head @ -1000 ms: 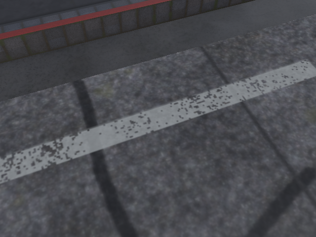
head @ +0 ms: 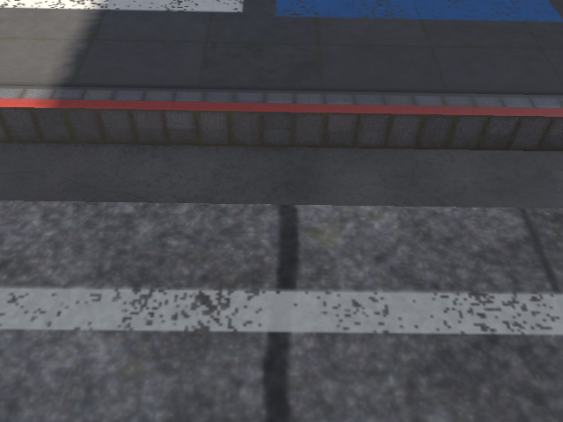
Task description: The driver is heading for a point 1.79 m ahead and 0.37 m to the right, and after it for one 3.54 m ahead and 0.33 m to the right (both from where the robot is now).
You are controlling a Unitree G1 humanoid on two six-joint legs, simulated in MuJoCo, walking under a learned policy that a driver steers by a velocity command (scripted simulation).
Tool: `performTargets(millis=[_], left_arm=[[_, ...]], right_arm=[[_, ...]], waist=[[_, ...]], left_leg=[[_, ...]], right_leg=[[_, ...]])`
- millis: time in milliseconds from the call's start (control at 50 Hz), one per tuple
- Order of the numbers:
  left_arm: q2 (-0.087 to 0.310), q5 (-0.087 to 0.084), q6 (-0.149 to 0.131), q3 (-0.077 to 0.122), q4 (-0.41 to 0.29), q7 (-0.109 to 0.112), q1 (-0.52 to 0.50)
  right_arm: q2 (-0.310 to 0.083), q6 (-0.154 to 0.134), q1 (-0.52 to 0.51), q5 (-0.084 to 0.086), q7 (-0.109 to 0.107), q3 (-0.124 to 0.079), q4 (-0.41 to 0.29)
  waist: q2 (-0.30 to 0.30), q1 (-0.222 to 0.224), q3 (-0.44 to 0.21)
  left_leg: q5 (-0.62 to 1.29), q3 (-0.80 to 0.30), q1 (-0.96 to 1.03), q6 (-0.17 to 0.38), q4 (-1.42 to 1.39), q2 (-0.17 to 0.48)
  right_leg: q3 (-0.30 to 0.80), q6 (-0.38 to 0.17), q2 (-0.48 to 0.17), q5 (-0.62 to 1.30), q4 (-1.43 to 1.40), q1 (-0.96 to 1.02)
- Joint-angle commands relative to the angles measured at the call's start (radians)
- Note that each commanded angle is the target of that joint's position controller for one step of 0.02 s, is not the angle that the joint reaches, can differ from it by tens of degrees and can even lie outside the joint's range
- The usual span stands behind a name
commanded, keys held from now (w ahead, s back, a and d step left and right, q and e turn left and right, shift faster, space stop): w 1.00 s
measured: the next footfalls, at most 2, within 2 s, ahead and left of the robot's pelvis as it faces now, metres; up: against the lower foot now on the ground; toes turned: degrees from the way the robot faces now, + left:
right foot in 0.24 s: +0.10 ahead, -0.14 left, +0.00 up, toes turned -2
left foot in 0.76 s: +0.48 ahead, +0.05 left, +0.00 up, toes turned +1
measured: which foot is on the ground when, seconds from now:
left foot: down 0.00-0.26, up 0.28-0.74, down 0.76-1.00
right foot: down 0.00-0.00, up 0.02-0.22, down 0.24-0.78, up 0.80-1.00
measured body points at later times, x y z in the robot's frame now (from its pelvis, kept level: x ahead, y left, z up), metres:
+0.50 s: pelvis +0.14 -0.07 +0.01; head +0.16 -0.09 +0.46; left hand +0.15 +0.19 -0.10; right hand +0.31 -0.33 -0.09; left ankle +0.23 +0.11 -0.65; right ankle +0.06 -0.14 -0.73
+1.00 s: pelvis +0.43 -0.03 +0.01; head +0.45 -0.03 +0.46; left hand +0.57 +0.24 -0.09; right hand +0.49 -0.31 -0.11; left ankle +0.44 +0.05 -0.73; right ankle +0.49 -0.20 -0.65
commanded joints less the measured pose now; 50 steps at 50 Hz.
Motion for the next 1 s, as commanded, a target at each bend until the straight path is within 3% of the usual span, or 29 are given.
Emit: performTargets(millis=[20, 60, 100, 120, 180, 220, 240, 260, 280, 300, 320, 340, 380, 440, 480, 540, 600, 660, 720, 740, 760, 780, 800, 820, 840, 860, 900, 920, 1000], left_arm=[[0.09, -0.014, -0.015, 0.026, -0.046, 0.007, -0.021], [0.097, -0.03, -0.03, 0.03, -0.083, 0.005, -0.09], [0.106, -0.045, -0.054, 0.037, -0.105, -0.007, -0.116], [0.107, -0.052, -0.066, 0.037, -0.107, -0.017, -0.112], [0.084, -0.047, -0.088, 0.027, -0.076, -0.044, -0.056], [0.089, -0.033, -0.088, 0.037, -0.006, -0.052, 0.095], [0.11, -0.032, -0.084, 0.047, 0.021, -0.048, 0.182], [0.189, -0.029, -0.086, 0.065, 0.027, -0.037, 0.293], [0.287, -0.019, -0.092, 0.081, 0.01, -0.045, 0.33], [0.221, -0.018, -0.097, 0.061, -0.015, -0.043, 0.249], [0.175, -0.022, -0.099, 0.048, -0.031, -0.039, 0.193], [0.161, -0.016, -0.099, 0.041, -0.043, -0.04, 0.15], [0.138, -0.011, -0.095, 0.028, -0.048, -0.04, 0.12], [0.127, -0.019, -0.093, 0.023, -0.029, -0.034, 0.167], [0.132, -0.019, -0.084, 0.023, -0.017, -0.025, 0.186], [0.138, -0.021, -0.073, 0.022, -0.003, -0.011, 0.209], [0.153, -0.028, -0.068, 0.025, 0.02, -0.006, 0.25], [0.16, -0.034, -0.058, 0.031, 0.04, -0.006, 0.263], [0.196, -0.032, -0.046, 0.045, 0.04, 0.003, 0.24], [0.199, -0.028, -0.038, 0.044, 0.036, 0.005, 0.219], [0.188, -0.021, -0.038, 0.037, 0.018, 0.007, 0.197], [0.061, -0.003, -0.052, 0.002, -0.014, -0.002, 0.294], [0.067, -0.028, -0.078, -0.006, 0.009, -0.014, 0.329], [0.163, -0.06, -0.094, 0.023, -0.027, -0.022, 0.198], [0.168, -0.068, -0.103, 0.022, -0.059, -0.024, 0.106], [0.15, -0.053, -0.103, 0.021, -0.065, -0.02, 0.068], [0.124, -0.037, -0.08, 0.025, -0.05, -0.016, 0.12], [0.101, -0.035, -0.069, 0.021, -0.044, -0.014, 0.142], [0.088, -0.018, -0.056, 0.015, -0.09, -0.005, 0.029]], right_arm=[[-0.189, -0.003, 0.036, 0.012, -0.01, -0.058, -0.05], [-0.237, -0.007, 0.096, 0.026, -0.011, -0.072, -0.033], [-0.224, -0.033, 0.131, 0.029, -0.014, -0.071, -0.013], [-0.211, -0.043, 0.127, 0.034, -0.014, -0.069, -0.011], [-0.214, -0.046, 0.037, 0.045, -0.004, -0.071, -0.025], [-0.207, -0.037, 0.01, 0.046, 0.003, -0.07, -0.023], [-0.173, -0.04, 0.013, 0.038, 0.004, -0.06, -0.022], [-0.101, -0.049, -0.009, 0.023, 0.007, -0.036, -0.043], [-0.116, -0.071, 0.008, 0.039, -0.001, -0.043, -0.09], [-0.185, -0.087, 0.025, 0.06, -0.002, -0.061, -0.072], [-0.203, -0.094, 0.013, 0.065, 0.003, -0.065, -0.062], [-0.191, -0.096, 0.016, 0.054, 0.003, -0.064, -0.044], [-0.183, -0.093, 0.016, 0.034, 0.008, -0.07, -0.029], [-0.154, -0.084, 0.005, 0.028, 0.016, -0.064, -0.027], [-0.134, -0.084, -0.055, 0.028, 0.018, -0.056, -0.048], [-0.104, -0.095, -0.171, 0.034, 0.032, -0.039, -0.081], [-0.102, -0.105, -0.262, 0.042, 0.051, -0.033, -0.107], [-0.114, -0.117, -0.314, 0.046, 0.068, -0.033, -0.129], [-0.174, -0.118, -0.21, 0.039, 0.066, -0.058, -0.109], [-0.214, -0.114, -0.067, 0.039, 0.056, -0.078, -0.07], [-0.255, -0.109, 0.12, 0.032, 0.04, -0.093, -0.024], [-0.352, -0.105, 0.26, 0.005, 0.03, -0.113, 0.003], [-0.282, -0.106, 0.275, 0.019, 0.032, -0.095, 0.024], [-0.228, -0.1, 0.191, 0.031, 0.025, -0.079, 0.021], [-0.199, -0.097, 0.114, 0.034, 0.022, -0.069, 0.016], [-0.179, -0.1, 0.059, 0.027, 0.026, -0.06, 0.018], [-0.154, -0.112, 0.007, 0.01, 0.033, -0.053, 0.02], [-0.159, -0.12, 0.006, 0.016, 0.036, -0.055, 0.03], [-0.203, -0.132, 0.046, 0.021, 0.025, -0.064, 0.076]], waist=[[0.123, -0.05, 0.011], [0.183, -0.091, 0.103], [0.214, -0.099, 0.12], [0.193, -0.091, 0.105], [0.13, -0.041, 0.047], [0.109, 0.033, -0.014], [0.078, 0.067, -0.038], [-0.127, 0.103, -0.056], [-0.327, 0.088, -0.074], [-0.187, 0.057, -0.009], [-0.121, 0.036, 0.059], [-0.073, 0.018, 0.074], [-0.066, -0.004, 0.075], [-0.063, -0.003, 0.045], [-0.046, 0.007, 0.048], [-0.059, 0.038, 0.073], [-0.055, 0.06, 0.107], [-0.061, 0.049, 0.121], [-0.116, -0.034, 0.009], [-0.118, -0.114, -0.086], [-0.107, -0.199, -0.209], [0.137, -0.158, -0.391], [0.242, -0.155, -0.508], [0.175, -0.158, -0.298], [0.099, -0.129, -0.158], [0.023, -0.086, -0.071], [0.064, -0.015, -0.031], [0.075, -0.001, -0.027], [0.068, -0.011, 0.036]], left_leg=[[-0.281, -0.215, -0.012, 0.105, -0.233, 0.148], [-0.457, -0.4, -0.008, 0.19, -0.331, 0.26], [-0.378, -0.499, 0.072, 0.24, -0.349, 0.337], [-0.325, -0.497, 0.118, 0.244, -0.342, 0.349], [-0.115, -0.311, 0.056, 0.189, -0.306, 0.265], [-0.051, -0.187, -0.108, 0.145, -0.21, 0.186], [-0.042, -0.139, -0.19, 0.11, -0.108, 0.146], [-0.078, -0.018, -0.329, 0.028, 0.236, 0.041], [-0.272, -0.018, -0.54, -0.011, 0.508, -0.048], [-0.244, -0.09, -0.628, 0.002, 0.642, 0.024], [-0.129, -0.086, -0.674, 0.023, 0.663, 0.071], [-0.03, -0.066, -0.662, 0.031, 0.643, 0.103], [0.097, -0.051, -0.593, 0.026, 0.572, 0.141], [0.198, -0.003, -0.583, -0.006, 0.509, 0.135], [0.257, 0.015, -0.591, -0.025, 0.409, 0.129], [0.388, 0.05, -0.513, -0.032, 0.191, 0.104], [0.43, 0.063, -0.481, -0.022, 0.059, 0.08], [0.37, 0.061, -0.483, 0.016, -0.012, 0.063], [0.253, 0.1, -0.301, 0.077, -0.028, -0.007], [0.275, 0.122, -0.107, 0.111, -0.059, -0.034], [0.317, 0.03, 0.228, 0.162, -0.019, 0.055], [0.247, -0.406, 0.659, 0.304, 0.005, 0.343], [0.068, -0.765, 0.743, 0.386, -0.175, 0.45], [-0.026, -0.619, 0.584, 0.317, -0.228, 0.395], [0.0, -0.465, 0.398, 0.275, -0.263, 0.353], [0.087, -0.373, 0.233, 0.25, -0.304, 0.31], [0.178, -0.261, 0.058, 0.236, -0.371, 0.25], [0.207, -0.23, 0.015, 0.246, -0.394, 0.243], [0.309, -0.11, -0.049, 0.248, -0.438, 0.216]], right_leg=[[-0.082, -0.018, 0.067, -0.1, 0.085, -0.082], [-0.058, -0.054, 0.06, -0.189, 0.208, -0.249], [0.018, -0.102, 0.005, -0.279, 0.348, -0.393], [0.037, -0.123, -0.016, -0.294, 0.355, -0.43], [-0.017, -0.148, 0.006, -0.151, 0.143, -0.217], [-0.095, -0.12, 0.09, 0.085, 0.02, 0.118], [-0.063, -0.12, 0.079, 0.068, 0.019, 0.247], [0.227, -0.186, -0.124, -0.034, -0.127, 0.355], [0.693, -0.344, -0.327, -0.224, -0.305, 0.411], [0.723, -0.368, -0.348, -0.37, -0.334, 0.367], [0.614, -0.333, -0.309, -0.381, -0.329, 0.325], [0.509, -0.299, -0.26, -0.296, -0.334, 0.288], [0.342, -0.253, -0.184, -0.047, -0.352, 0.233], [0.193, -0.245, -0.139, 0.3, -0.351, 0.251], [0.135, -0.24, -0.125, 0.418, -0.357, 0.254], [0.065, -0.215, -0.093, 0.415, -0.384, 0.212], [0.064, -0.224, -0.12, 0.383, -0.391, 0.242], [0.069, -0.236, -0.166, 0.479, -0.344, 0.336], [0.057, -0.214, -0.175, 0.941, -0.163, 0.417], [0.028, -0.195, -0.146, 1.065, 0.007, 0.392], [0.025, -0.169, -0.12, 0.932, 0.239, 0.192], [0.007, -0.109, 0.047, 0.268, 0.652, -0.212], [0.15, -0.101, 0.144, -0.31, 0.853, -0.395], [0.156, -0.108, 0.069, -0.259, 0.895, -0.5], [0.116, -0.115, 0.014, -0.16, 0.844, -0.5], [0.089, -0.109, -0.026, -0.094, 0.775, -0.465], [0.094, -0.093, -0.073, -0.026, 0.703, -0.352], [0.086, -0.082, -0.08, -0.019, 0.679, -0.33], [0.063, -0.036, -0.103, 0.136, 0.495, -0.403]])
Keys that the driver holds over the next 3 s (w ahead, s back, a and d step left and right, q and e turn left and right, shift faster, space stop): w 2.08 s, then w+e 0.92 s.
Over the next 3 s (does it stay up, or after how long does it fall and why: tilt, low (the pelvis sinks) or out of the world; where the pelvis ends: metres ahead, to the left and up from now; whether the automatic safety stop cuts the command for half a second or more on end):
stays up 1.56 -0.13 0.01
